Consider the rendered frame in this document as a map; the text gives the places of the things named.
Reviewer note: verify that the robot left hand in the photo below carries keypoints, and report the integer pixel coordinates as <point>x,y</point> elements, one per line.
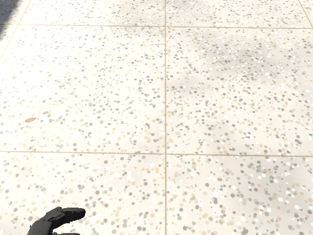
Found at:
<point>54,219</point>

